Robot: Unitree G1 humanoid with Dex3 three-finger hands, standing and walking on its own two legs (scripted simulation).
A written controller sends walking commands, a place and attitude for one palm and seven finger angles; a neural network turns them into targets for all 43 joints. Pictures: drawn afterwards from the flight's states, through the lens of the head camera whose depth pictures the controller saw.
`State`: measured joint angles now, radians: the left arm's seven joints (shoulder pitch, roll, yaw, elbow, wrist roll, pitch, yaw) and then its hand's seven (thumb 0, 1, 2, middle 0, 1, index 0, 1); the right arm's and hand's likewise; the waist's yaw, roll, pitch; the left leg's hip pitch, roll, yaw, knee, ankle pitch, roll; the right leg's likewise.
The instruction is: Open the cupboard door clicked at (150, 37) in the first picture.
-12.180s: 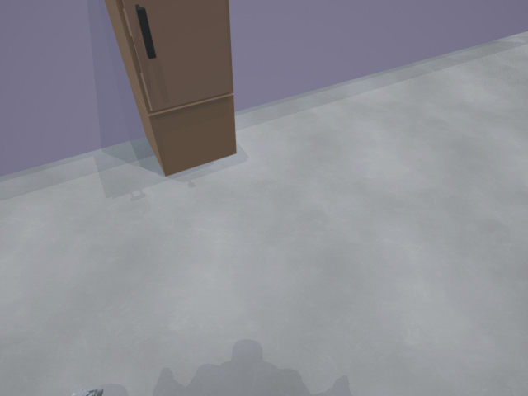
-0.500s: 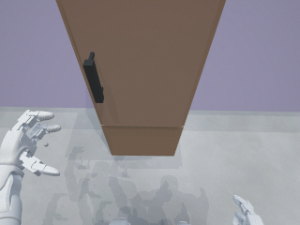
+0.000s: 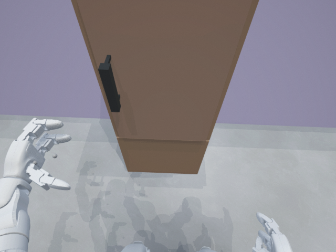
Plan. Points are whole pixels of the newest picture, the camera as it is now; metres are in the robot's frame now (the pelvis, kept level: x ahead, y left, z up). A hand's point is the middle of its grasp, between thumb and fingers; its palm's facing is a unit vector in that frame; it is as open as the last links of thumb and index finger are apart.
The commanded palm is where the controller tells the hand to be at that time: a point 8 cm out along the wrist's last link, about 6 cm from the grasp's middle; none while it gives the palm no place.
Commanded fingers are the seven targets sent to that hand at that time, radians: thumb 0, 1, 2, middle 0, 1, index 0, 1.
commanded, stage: move the hooked fingers beside the handle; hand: left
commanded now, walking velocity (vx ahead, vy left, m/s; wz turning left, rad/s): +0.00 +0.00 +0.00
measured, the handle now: (112, 84) +0.56 +0.21 +0.04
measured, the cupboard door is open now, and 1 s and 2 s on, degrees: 0 0 0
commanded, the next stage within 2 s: none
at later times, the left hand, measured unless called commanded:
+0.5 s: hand (66, 128) +0.38 +0.28 +0.06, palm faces +0.03 -1.00 -0.01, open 14.0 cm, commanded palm +0.36 +0.33 +0.06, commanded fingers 0.00 -0.50 0.30 -0.30 -1.20 -0.30 -1.20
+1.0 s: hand (76, 108) +0.45 +0.28 +0.05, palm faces +0.02 -1.00 -0.01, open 14.0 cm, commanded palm +0.43 +0.32 +0.05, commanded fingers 0.00 -0.50 0.30 -0.30 -1.20 -0.30 -1.20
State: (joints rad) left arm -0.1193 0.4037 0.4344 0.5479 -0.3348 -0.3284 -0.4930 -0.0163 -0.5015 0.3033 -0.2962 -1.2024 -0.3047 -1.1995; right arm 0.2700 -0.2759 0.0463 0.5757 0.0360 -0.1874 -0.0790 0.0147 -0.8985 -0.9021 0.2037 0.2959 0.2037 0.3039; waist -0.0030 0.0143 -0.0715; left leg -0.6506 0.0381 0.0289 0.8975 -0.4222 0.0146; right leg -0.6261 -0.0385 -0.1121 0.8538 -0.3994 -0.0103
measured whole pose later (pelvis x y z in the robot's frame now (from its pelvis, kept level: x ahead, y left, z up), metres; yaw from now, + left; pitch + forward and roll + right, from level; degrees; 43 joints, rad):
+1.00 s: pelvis +0.00 +0.02 -0.02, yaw -2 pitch +18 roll -3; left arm -0.68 0.60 0.50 1.08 -0.18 -0.39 -0.46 -0.02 -0.50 0.30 -0.29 -1.20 -0.30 -1.20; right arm 0.36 -0.28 0.04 0.61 0.01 -0.01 -0.04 0.01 -0.90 -0.90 0.20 0.30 0.20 0.30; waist -0.11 0.00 -0.09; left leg -0.87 0.06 0.04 1.01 -0.46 0.03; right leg -0.84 -0.02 -0.09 0.93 -0.40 0.01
